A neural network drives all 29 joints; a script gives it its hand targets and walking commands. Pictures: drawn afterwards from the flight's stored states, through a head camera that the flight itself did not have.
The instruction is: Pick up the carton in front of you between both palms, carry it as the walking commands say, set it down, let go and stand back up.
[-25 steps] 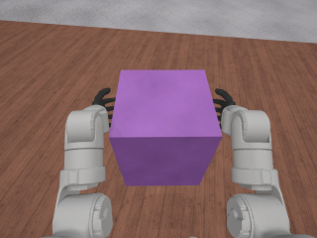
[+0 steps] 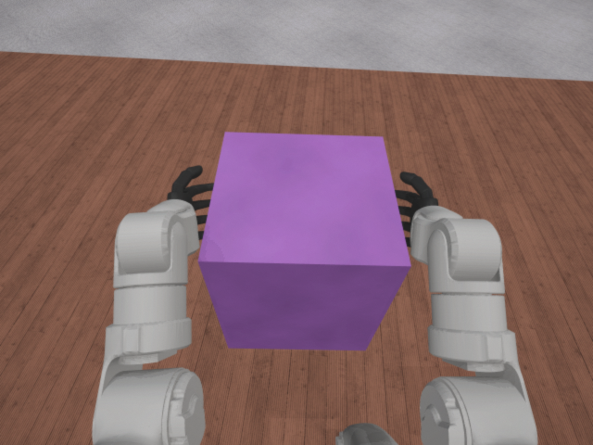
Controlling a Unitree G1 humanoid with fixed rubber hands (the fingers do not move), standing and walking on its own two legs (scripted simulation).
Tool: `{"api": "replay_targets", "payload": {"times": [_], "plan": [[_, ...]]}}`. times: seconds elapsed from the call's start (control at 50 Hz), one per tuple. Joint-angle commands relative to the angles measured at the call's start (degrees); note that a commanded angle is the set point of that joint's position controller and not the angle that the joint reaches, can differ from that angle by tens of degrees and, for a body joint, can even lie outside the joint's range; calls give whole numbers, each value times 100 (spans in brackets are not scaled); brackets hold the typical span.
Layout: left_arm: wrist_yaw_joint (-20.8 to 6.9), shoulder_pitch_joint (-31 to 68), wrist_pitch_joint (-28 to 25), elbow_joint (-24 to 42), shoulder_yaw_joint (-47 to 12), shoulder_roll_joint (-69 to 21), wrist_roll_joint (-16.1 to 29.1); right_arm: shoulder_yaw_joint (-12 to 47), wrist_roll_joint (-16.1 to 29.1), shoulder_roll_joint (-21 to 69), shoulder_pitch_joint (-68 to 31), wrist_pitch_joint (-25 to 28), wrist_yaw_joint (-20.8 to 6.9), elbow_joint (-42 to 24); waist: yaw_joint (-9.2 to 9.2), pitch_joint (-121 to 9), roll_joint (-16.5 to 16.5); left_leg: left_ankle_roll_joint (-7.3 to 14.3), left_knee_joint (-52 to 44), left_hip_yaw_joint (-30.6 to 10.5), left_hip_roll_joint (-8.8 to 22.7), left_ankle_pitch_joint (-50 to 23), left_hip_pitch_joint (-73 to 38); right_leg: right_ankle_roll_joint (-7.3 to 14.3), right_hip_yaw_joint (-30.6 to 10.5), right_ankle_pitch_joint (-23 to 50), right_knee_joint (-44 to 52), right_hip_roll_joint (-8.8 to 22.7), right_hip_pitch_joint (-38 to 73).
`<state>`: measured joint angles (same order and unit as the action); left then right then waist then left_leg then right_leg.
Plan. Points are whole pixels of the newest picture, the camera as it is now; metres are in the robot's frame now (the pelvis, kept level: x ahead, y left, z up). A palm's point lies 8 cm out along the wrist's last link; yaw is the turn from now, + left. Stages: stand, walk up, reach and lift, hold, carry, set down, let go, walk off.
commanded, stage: carry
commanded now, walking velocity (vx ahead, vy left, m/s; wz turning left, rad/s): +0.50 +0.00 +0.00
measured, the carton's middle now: (300, 249) +0.38 -0.01 +0.02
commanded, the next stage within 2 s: none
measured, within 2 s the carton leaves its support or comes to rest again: neither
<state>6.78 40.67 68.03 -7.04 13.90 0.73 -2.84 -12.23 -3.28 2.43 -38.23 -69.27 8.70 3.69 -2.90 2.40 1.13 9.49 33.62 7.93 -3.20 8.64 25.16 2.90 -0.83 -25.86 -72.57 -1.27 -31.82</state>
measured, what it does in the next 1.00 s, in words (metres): goes down: right foot 0.04 m lower, then left foot 0.03 m lower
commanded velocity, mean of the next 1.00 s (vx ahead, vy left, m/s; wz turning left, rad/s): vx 0.50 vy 0.00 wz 0.00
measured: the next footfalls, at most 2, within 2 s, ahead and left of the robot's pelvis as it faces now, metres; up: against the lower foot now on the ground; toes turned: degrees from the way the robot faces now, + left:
right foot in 0.30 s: +0.36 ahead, -0.08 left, -0.04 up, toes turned -2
left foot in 0.80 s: +0.66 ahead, +0.03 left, -0.07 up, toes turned +3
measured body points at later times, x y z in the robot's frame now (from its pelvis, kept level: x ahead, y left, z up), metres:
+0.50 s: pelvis +0.32 -0.05 -0.03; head +0.37 -0.05 +0.41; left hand +0.68 +0.14 +0.05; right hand +0.70 -0.17 +0.04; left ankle +0.29 +0.10 -0.67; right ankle +0.33 -0.08 -0.76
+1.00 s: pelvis +0.62 -0.01 -0.06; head +0.67 +0.00 +0.38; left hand +1.01 +0.13 +0.02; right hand +0.98 -0.18 +0.02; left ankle +0.63 +0.03 -0.79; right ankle +0.61 -0.15 -0.71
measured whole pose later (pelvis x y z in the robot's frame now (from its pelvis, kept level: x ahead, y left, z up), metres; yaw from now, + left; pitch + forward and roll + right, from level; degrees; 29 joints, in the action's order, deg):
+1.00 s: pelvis +0.62 -0.01 -0.06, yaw -1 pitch +5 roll -1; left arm 6.6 39.3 68.3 -11.7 12.1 1.3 -3.2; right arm -10.8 -1.9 1.0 -37.1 -69.3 8.8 8.8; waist -3.1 -0.5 0.8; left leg 8.7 32.9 6.2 -3.1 10.1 22.3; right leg 2.0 -0.9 -22.5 -65.9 0.6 -36.9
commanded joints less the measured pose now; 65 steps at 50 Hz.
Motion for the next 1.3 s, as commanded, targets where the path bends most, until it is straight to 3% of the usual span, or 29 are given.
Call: {"api": "replay_targets", "payload": {"times": [0.0, 0.06, 0.16, 0.2, 0.24, 0.26, 0.28, 0.3, 0.34, 0.36, 0.42, 0.54, 0.64, 0.68, 0.7, 0.72, 0.74, 0.76, 0.78, 0.8, 0.84, 0.92, 1.04, 1.14, 1.2, 1.22, 1.24, 1.26, 1.28], "plan": [[-1165, 3855, -185, 810, -3701, -6271, 2016, 4187, 3106, 6610, -5112, 345, -1546, -1136, -11, -3267, 433, 310, -636, -1949, 1592, -3347, -3347, -113, 135, 846, 1121, 244, -1106], [-1095, 3800, -218, 986, -3807, -6187, 1976, 4162, 3083, 6450, -4975, 367, -1522, -1201, -143, -3252, 594, 157, -453, -1507, 1336, -4228, -3583, -93, 343, 1736, 2076, 148, -1136], [-1041, 3601, -101, 1063, -3886, -5788, 1910, 4068, 2891, 6033, -4339, 270, -1490, -873, -393, -3005, 540, -110, 18, -794, 784, -3933, -3565, 63, 944, 3368, 4306, -304, -213], [-1114, 3272, -4, 684, -3800, -5629, 1851, 3968, 2702, 5856, -3960, 220, -1501, -416, -88, -3086, 587, -256, 962, -582, 769, -3845, -3092, 226, 1036, 3936, 5062, -377, 1050], [-1248, 3025, 38, 229, -3533, -5504, 1728, 3826, 2561, 5831, -3798, 195, -1543, 56, 569, -3323, -43, -585, 2496, -346, 578, -2034, -1257, 355, 387, 5445, 4870, 523, 3463], [-1299, 2996, 24, 25, -3375, -5432, 1703, 3760, 2530, 5925, -3931, 185, -1570, 213, 704, -3586, -1138, -673, 3743, -589, 9, 1424, 615, 925, -1114, 8212, 3851, 1706, 5057], [-1331, 3107, 4, -139, -3370, -5475, 1792, 3622, 2479, 5897, -3874, 185, -1571, 429, 713, -4188, -1713, -693, 4978, -989, -176, 2952, 1708, 1548, -2485, 7646, 3610, 2481, 5978], [-1377, 3345, -28, -189, -3392, -5628, 1916, 3564, 2469, 5979, -3985, 222, -1553, 531, 662, -4086, -1387, -546, 5373, -1210, -40, 2778, 2181, 1681, -2857, 5843, 3850, 2531, 5819], [-1498, 3924, -101, 151, -3634, -6161, 2248, 3568, 2443, 6232, -4489, 299, -1446, -17, 606, -3474, -447, -656, 4516, -1108, 303, 2062, 2315, 1448, -2483, 3613, 4496, 2099, 4595], [-1531, 4319, -153, 477, -3786, -6415, 2487, 3572, 2430, 6283, -4704, 333, -1376, -305, 576, -3228, -137, -682, 4092, -1061, 420, 1817, 2054, 1315, -2136, 3612, 4583, 1828, 3948], [-1518, 4785, -203, 1038, -3961, -6666, 2931, 3613, 2357, 6242, -4603, 406, -1137, -676, 556, -3248, -363, -730, 3369, -793, 421, 1346, 1548, 895, -1634, 3657, 4812, 1562, 3445], [-1514, 4233, -193, 1143, -3985, -6478, 2942, 3814, 2174, 6073, -4158, 430, -939, -957, 710, -3262, -714, -742, 2104, -494, 346, 38, 1955, 600, -781, 5905, 4437, 1156, 4136], [-1519, 3719, -90, 758, -3941, -6092, 2754, 3912, 2024, 5702, -4003, 296, -953, -829, 947, -2937, -783, -610, -80, 37, -30, -1230, 1461, 496, -204, 5988, 3946, 661, 4532], [-1515, 3534, -59, 498, -3887, -5951, 2638, 3807, 1957, 5566, -3815, 209, -1023, -570, 796, -2978, -790, -499, -956, 188, -252, -1720, 229, 413, 21, 6176, 3348, 593, 4112], [-1514, 3539, -54, 364, -3852, -5938, 2593, 3713, 1923, 5520, -3723, 177, -1075, -423, 499, -3075, -754, -462, -1426, 125, -184, -2220, -714, 273, 183, 5997, 2728, 557, 3700], [-1515, 3557, -44, 180, -3800, -5917, 2558, 3593, 1867, 5444, -3643, 151, -1139, -233, 205, -3210, -437, -347, -1331, -144, 256, -2676, -1963, 117, 271, 4895, 1997, 473, 2774], [-1522, 3583, -22, 19, -3734, -5916, 2529, 3484, 1841, 5343, -3508, 139, -1195, 30, 54, -3401, 421, 39, -483, -1038, 1362, -4746, -3493, -94, 294, 2250, 998, 273, 1141], [-1533, 3622, 18, -116, -3715, -6016, 2519, 3389, 1834, 5271, -3446, 148, -1229, 255, -11, -3812, 1362, 772, 303, -2739, 2448, -6116, -4872, -242, 123, -889, -346, -379, -660], [-1522, 3586, 26, -277, -3669, -6017, 2508, 3359, 1925, 5382, -3572, 161, -1255, 353, -141, -4250, 1404, 1112, 110, -3567, 2627, -4633, -5121, -81, -211, -1106, -1046, -277, -1266], [-1486, 3844, -14, -110, -3686, -6202, 2544, 3462, 2122, 5633, -3896, 208, -1304, 55, -273, -4165, 880, 1142, -283, -3676, 2503, -2705, -4964, 26, -367, -948, -1124, -182, -1688], [-1399, 4277, -66, 134, -3500, -6320, 2423, 3654, 2463, 6118, -4610, 284, -1384, -291, -60, -3404, 116, 857, -744, -3269, 2092, -1536, -3627, -41, -276, -69, -367, 172, -1433], [-1204, 4154, -203, 450, -3538, -6373, 2265, 3918, 3012, 6601, -5211, 378, -1472, -717, 110, -3160, 304, 546, -981, -2361, 1681, -1764, -2575, -120, 39, 545, 849, 261, -874], [-1066, 3915, -234, 829, -3769, -6317, 2199, 3846, 2977, 6408, -4765, 385, -1470, -803, -153, -3202, 700, 169, -476, -1499, 1261, -3887, -3412, -117, 381, 2070, 2418, 151, -1135], [-1038, 3770, -65, 855, -3792, -5914, 2121, 3836, 2815, 6030, -4335, 253, -1426, -628, -412, -2963, 579, -23, 94, -1083, 881, -3673, -3627, 78, 777, 3231, 4273, -203, -538], [-1143, 3252, 68, 238, -3502, -5612, 1902, 3711, 2637, 5839, -3952, 171, -1458, -10, 241, -3216, 368, -387, 1717, -574, 693, -3178, -2296, 266, 855, 4221, 5223, -74, 2134], [-1203, 3054, 78, -25, -3308, -5516, 1788, 3634, 2593, 5834, -3968, 158, -1486, 194, 547, -3397, -226, -579, 2646, -499, 527, -1544, -904, 402, 126, 5740, 4666, 733, 3622], [-1240, 3036, 61, -239, -3146, -5411, 1738, 3584, 2592, 5960, -4084, 145, -1517, 336, 639, -3748, -1468, -706, 3969, -697, -79, 2182, 1032, 1068, -1626, 8094, 3741, 2005, 5261], [-1269, 3143, 36, -353, -3161, -5471, 1834, 3478, 2569, 5931, -4084, 159, -1520, 513, 653, -4260, -1717, -669, 4992, -1045, -106, 3014, 1887, 1593, -2638, 6937, 3654, 2545, 5885], [-1323, 3411, -1, -294, -3221, -5652, 1911, 3472, 2580, 6130, -4205, 209, -1504, 522, 610, -4136, -1278, -603, 5249, -1123, 20, 2724, 2272, 1684, -2782, 4927, 3999, 2440, 5610]]}}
